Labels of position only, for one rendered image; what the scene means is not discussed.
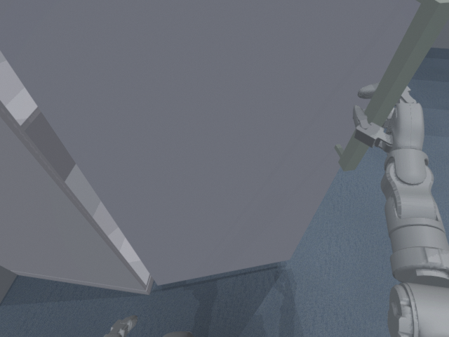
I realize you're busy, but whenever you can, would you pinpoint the fridge door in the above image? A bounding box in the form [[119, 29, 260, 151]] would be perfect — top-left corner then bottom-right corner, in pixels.
[[0, 0, 421, 286]]

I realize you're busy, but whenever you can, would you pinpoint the robot right upper arm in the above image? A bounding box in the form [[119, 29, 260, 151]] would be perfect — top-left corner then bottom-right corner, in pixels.
[[387, 282, 449, 337]]

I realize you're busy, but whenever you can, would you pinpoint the robot left hand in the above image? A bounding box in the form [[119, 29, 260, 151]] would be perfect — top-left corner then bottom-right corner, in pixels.
[[104, 315, 138, 337]]

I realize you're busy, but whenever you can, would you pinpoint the handle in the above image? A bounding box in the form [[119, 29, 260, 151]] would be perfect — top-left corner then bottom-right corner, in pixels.
[[334, 0, 449, 171]]

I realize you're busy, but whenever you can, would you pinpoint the robot right hand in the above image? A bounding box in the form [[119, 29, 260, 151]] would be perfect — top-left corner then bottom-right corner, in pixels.
[[353, 83, 424, 156]]

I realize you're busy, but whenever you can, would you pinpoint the right robot forearm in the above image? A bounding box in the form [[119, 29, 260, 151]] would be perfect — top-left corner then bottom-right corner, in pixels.
[[380, 148, 449, 288]]

